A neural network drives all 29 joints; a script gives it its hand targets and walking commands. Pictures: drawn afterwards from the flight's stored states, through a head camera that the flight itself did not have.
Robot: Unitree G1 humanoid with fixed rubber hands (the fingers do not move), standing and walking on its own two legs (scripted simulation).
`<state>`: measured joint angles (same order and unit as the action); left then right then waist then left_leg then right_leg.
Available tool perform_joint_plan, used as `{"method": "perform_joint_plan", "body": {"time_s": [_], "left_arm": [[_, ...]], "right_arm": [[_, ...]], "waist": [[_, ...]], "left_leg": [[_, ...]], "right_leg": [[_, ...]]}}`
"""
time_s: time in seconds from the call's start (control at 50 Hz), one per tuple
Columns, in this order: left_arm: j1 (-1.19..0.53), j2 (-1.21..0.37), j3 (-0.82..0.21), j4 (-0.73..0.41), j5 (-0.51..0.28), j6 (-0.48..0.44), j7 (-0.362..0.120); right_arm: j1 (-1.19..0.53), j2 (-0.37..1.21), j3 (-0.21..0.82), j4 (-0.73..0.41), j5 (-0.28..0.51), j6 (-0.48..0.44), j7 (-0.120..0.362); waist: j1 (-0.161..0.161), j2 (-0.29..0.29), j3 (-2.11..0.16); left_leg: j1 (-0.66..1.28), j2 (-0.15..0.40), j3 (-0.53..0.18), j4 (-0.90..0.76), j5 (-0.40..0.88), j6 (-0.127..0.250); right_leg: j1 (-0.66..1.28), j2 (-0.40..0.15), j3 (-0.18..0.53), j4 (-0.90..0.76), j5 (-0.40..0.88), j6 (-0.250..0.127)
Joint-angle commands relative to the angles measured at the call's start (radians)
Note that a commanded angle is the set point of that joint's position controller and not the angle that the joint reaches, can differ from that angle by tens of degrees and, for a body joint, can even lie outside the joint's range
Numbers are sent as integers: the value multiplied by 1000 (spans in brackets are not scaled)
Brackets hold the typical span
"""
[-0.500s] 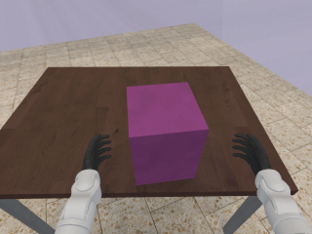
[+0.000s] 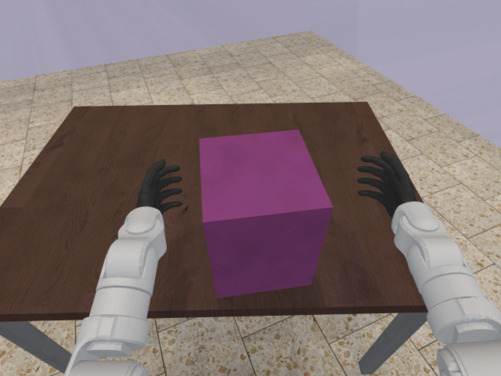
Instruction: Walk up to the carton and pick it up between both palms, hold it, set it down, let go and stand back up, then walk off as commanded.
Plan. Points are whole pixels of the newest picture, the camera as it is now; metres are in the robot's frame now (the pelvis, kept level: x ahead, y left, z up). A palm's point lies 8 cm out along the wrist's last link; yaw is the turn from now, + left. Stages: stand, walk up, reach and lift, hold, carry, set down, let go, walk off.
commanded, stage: reach and lift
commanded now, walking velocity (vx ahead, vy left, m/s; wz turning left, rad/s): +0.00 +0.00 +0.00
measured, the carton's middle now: (257, 214) +0.45 +0.01 -0.01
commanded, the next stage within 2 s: none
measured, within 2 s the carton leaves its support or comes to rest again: neither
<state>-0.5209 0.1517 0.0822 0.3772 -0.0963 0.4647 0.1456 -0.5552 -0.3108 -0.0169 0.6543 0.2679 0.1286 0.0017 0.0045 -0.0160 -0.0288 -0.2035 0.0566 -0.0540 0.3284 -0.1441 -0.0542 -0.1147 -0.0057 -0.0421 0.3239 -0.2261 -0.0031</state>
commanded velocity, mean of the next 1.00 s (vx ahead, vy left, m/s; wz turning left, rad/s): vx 0.00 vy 0.00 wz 0.00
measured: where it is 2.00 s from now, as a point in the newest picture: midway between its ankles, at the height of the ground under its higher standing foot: outside the picture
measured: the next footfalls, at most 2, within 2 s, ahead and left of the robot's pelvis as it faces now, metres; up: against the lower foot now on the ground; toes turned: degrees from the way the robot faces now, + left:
none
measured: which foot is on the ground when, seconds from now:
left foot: down 0.00-1.00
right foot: down 0.00-1.00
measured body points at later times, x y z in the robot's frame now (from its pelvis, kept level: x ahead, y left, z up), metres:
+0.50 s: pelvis +0.00 +0.00 +0.00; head +0.01 +0.01 +0.45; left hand +0.43 +0.18 +0.16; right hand +0.44 -0.20 +0.17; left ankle +0.02 +0.16 -0.75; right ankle -0.04 -0.12 -0.75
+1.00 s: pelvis +0.00 +0.00 +0.00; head +0.03 +0.01 +0.45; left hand +0.45 +0.19 +0.12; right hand +0.46 -0.20 +0.14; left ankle +0.02 +0.16 -0.75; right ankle -0.04 -0.12 -0.75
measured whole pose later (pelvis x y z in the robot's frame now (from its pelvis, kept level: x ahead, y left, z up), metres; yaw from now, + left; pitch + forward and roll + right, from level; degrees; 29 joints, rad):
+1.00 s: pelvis +0.00 +0.00 +0.00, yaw -1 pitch +6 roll -1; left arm -0.98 0.21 0.12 1.10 -0.11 0.14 0.14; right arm -1.03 -0.33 0.03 1.20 0.34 0.05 -0.01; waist 0.01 -0.01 -0.05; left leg -0.33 0.07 -0.05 0.39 -0.16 -0.06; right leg -0.23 0.01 -0.03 0.35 -0.22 0.00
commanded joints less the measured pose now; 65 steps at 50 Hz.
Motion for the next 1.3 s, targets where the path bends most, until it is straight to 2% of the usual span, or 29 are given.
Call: {"method": "perform_joint_plan", "body": {"time_s": [0.0, 0.06, 0.08, 0.1, 0.2, 0.32, 0.5, 0.58, 0.6, 0.62, 0.66, 0.68, 0.7, 0.78, 0.84, 0.88, 0.96, 1.04, 1.14, 1.22, 1.24, 1.28], "left_arm": [[-465, 128, 89, -114, 23, 4, -11], [-519, 148, 96, -82, 21, 13, -17], [-519, 150, 99, -79, 21, 12, -16], [-557, 156, 107, -51, 26, 13, -16], [-635, 179, 111, 10, 21, 6, -9], [-756, 197, 96, 135, 2, -17, 6], [-906, 234, 58, 302, -42, -51, 21], [-933, 234, 39, 366, -51, -79, 23], [-931, 230, 43, 383, -46, -86, 23], [-930, 218, 33, 400, -42, -91, 22], [-907, 208, 32, 433, -35, -110, 16], [-884, 196, 33, 482, -26, -121, 11], [-887, 194, 36, 450, -23, -136, 10], [-868, 169, 33, 470, -13, -216, 7], [-841, 161, 39, 531, -7, -286, -2], [-807, 145, 41, 614, 6, -338, -11], [-783, 121, 16, 691, -6, -451, -20], [-808, 111, -10, 751, -29, -568, -19], [-832, 101, -57, 864, -70, -658, -24], [-862, 104, -64, 864, -94, -714, -23], [-855, 109, -58, 897, -89, -721, -24], [-869, 97, -72, 873, -106, -744, -22]], "right_arm": [[-567, -251, 44, -51, 107, 4, -34], [-637, -255, 53, -51, 115, 18, -39], [-637, -262, 48, -32, 113, 19, -39], [-681, -260, 59, -32, 113, 24, -40], [-748, -257, 74, 65, 129, 45, -34], [-882, -261, 90, 164, 142, 54, -25], [-1027, -261, 130, 305, 165, 61, -19], [-1049, -257, 134, 371, 163, 52, -18], [-1052, -248, 140, 372, 162, 47, -19], [-1039, -248, 135, 399, 153, 45, -18], [-1029, -234, 150, 408, 148, 31, -16], [-1012, -217, 153, 445, 136, 26, -17], [-1009, -215, 153, 424, 134, 13, -19], [-990, -195, 145, 434, 123, -39, -16], [-959, -173, 153, 455, 115, -82, -14], [-918, -161, 158, 522, 100, -105, -7], [-898, -150, 168, 559, 101, -172, 11], [-888, -161, 155, 596, 99, -241, 32], [-882, -161, 142, 662, 100, -292, 45], [-896, -157, 151, 653, 113, -324, 52], [-886, -154, 147, 671, 112, -327, 53], [-901, -149, 152, 633, 121, -347, 56]], "waist": [[68, -7, -337], [76, -17, -342], [69, -19, -347], [80, -21, -349], [81, -19, -362], [88, -6, -393], [94, -4, -447], [91, 5, -475], [101, 9, -491], [92, 24, -491], [105, 12, -484], [102, 6, -455], [107, 10, -482], [113, 24, -526], [118, 12, -545], [119, 11, -520], [124, 3, -537], [116, 27, -617], [100, 43, -671], [105, 42, -734], [107, 47, -719], [111, 53, -793]], "left_leg": [[186, -70, 115, 22, 369, 5], [172, -72, 120, 19, 365, 9], [173, -71, 118, 20, 365, 11], [156, -71, 120, 17, 347, 11], [144, -66, 120, 13, 331, 9], [103, -61, 110, 21, 286, 7], [69, -55, 107, 46, 276, 2], [66, -49, 102, 63, 298, -1], [73, -49, 104, 68, 314, -2], [86, -46, 103, 72, 327, -7], [82, -44, 104, 74, 336, -5], [70, -43, 104, 78, 328, -2], [76, -46, 108, 80, 350, -4], [69, -46, 110, 101, 388, -10], [41, -49, 117, 112, 387, -6], [12, -46, 118, 109, 362, -1], [-8, -41, 124, 121, 349, -4], [0, -32, 123, 152, 368, -16], [-32, -20, 120, 183, 347, -18], [-48, -16, 122, 205, 378, -21], [-67, -16, 122, 207, 370, -19], [-70, -15, 121, 227, 407, -23]], "right_leg": [[31, 72, 35, -6, 545, 67], [40, 69, 39, -1, 569, 77], [38, 69, 38, -1, 580, 75], [47, 68, 38, 1, 573, 74], [32, 69, 35, -2, 557, 75], [4, 69, 31, -3, 505, 66], [-31, 69, 21, -1, 507, 58], [-51, 72, 16, 6, 521, 52], [-49, 71, 17, 6, 531, 52], [-63, 73, 12, 4, 530, 50], [-62, 74, 13, 2, 521, 49], [-69, 71, 14, 6, 517, 49], [-53, 72, 14, 10, 544, 50], [-66, 73, 14, 28, 560, 47], [-68, 66, 20, 41, 581, 50], [-85, 60, 22, 46, 554, 46], [-159, 60, 17, 50, 466, 41], [-267, 63, 4, 62, 381, 30], [-389, 61, -1, 78, 286, 28], [-421, 60, -3, 104, 299, 30], [-431, 57, 2, 110, 300, 32], [-437, 58, 0, 132, 336, 33]]}}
